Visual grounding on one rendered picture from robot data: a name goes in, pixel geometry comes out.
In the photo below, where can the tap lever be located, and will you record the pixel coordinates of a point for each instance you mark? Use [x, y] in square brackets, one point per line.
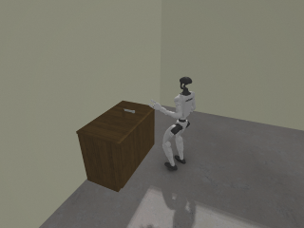
[128, 110]

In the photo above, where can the robot left forearm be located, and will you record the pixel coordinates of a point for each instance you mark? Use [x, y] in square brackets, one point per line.
[170, 113]

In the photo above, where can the left robot shin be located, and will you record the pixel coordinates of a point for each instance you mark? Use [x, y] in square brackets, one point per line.
[169, 153]

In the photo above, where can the left robot upper arm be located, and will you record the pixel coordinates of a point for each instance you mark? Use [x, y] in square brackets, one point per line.
[178, 101]

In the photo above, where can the right robot upper arm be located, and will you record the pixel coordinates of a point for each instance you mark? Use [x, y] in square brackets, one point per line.
[193, 106]

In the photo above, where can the humanoid robot head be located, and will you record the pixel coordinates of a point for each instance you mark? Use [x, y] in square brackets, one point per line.
[186, 81]

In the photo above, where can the counter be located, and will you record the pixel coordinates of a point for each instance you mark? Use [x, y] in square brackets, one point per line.
[114, 144]

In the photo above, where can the robot left hand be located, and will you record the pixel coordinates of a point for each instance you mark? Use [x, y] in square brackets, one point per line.
[156, 106]

